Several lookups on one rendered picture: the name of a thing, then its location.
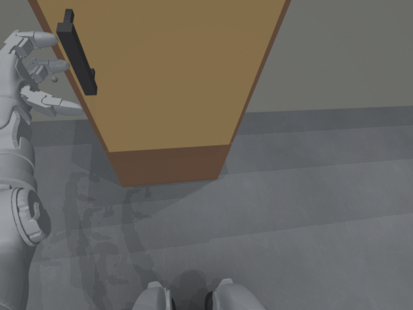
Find left robot shin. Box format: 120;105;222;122
147;282;164;289

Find cupboard door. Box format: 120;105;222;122
37;0;285;152

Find robot shin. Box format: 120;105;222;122
147;282;164;289
212;278;233;310

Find robot left forearm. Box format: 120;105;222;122
0;97;37;194

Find handle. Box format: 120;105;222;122
56;9;97;96

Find left robot upper arm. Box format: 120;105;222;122
0;187;51;310

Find left robot hand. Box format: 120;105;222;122
0;30;84;118

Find right robot shin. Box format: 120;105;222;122
212;278;233;310

